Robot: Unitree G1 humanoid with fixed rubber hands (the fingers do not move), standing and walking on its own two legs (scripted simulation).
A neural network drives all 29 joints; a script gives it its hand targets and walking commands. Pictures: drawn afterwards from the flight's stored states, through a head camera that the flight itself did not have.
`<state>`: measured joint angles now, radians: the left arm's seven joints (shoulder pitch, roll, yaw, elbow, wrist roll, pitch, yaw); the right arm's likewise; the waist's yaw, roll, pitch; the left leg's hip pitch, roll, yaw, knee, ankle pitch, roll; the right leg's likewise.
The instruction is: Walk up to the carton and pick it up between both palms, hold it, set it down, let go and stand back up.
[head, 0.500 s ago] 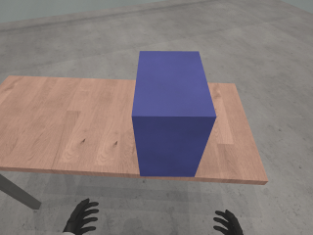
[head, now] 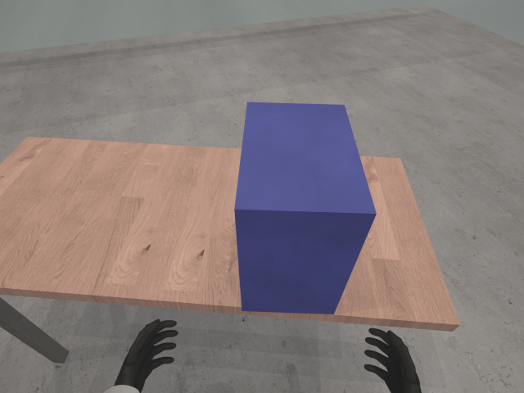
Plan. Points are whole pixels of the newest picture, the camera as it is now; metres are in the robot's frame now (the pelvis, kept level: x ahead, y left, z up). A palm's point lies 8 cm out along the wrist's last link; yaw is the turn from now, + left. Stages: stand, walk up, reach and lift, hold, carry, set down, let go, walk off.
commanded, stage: reach and lift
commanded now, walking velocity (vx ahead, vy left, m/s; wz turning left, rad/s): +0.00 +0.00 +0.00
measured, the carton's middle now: (291, 211) +0.45 -0.01 +0.02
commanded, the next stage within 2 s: none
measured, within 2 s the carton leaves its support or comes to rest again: neither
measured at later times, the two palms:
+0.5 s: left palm (138, 334) +0.22 +0.22 -0.02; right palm (393, 347) +0.23 -0.17 -0.02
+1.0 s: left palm (144, 270) +0.29 +0.21 +0.05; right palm (394, 281) +0.30 -0.16 +0.05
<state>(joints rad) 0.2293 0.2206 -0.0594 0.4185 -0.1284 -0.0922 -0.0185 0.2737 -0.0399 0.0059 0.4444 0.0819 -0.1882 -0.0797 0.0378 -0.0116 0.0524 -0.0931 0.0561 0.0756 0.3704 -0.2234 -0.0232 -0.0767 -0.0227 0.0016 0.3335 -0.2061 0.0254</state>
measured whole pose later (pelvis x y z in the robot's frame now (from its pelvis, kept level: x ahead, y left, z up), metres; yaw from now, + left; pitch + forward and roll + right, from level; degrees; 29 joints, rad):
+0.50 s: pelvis +0.00 +0.00 +0.00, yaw +1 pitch -4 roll -1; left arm 0.09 0.22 -0.04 0.49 -0.13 -0.29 -0.06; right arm 0.11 -0.04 0.01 0.59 0.11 -0.44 -0.12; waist 0.03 -0.01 0.07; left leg -0.10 0.05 0.05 0.44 -0.27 -0.02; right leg -0.07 -0.02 -0.01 0.38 -0.24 0.03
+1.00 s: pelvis +0.00 +0.00 +0.00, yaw +1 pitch -4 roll -1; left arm -0.14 0.20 0.05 0.21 -0.14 0.21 -0.02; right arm -0.13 -0.09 0.03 0.35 0.21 -0.06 -0.22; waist 0.02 -0.01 0.09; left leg -0.06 0.05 0.05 0.35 -0.21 -0.02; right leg -0.03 -0.02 0.00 0.29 -0.19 0.03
